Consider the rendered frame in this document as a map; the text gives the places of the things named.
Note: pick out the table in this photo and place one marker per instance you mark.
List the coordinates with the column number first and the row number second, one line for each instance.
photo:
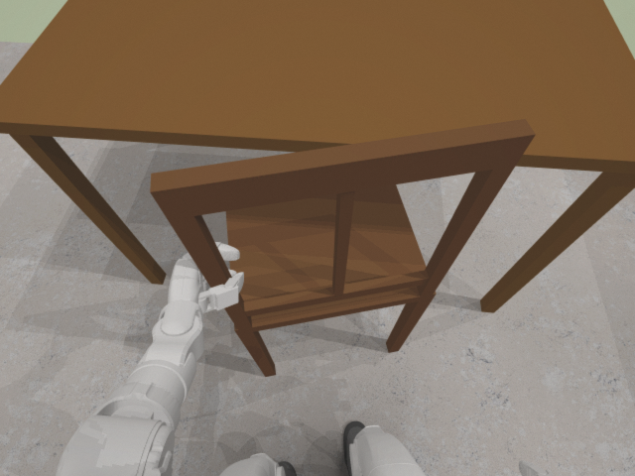
column 300, row 75

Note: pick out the left robot upper arm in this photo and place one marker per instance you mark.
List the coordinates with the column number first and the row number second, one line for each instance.
column 121, row 446

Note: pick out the right robot thigh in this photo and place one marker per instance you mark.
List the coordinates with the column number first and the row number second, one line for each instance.
column 381, row 454

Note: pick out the robot left shin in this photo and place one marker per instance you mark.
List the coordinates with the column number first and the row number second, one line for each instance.
column 262, row 455

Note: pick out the left robot forearm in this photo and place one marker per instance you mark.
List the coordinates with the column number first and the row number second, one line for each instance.
column 159, row 384

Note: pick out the chair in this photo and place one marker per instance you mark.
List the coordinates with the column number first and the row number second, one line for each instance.
column 324, row 233

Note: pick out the robot left hand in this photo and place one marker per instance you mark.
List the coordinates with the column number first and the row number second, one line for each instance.
column 187, row 282

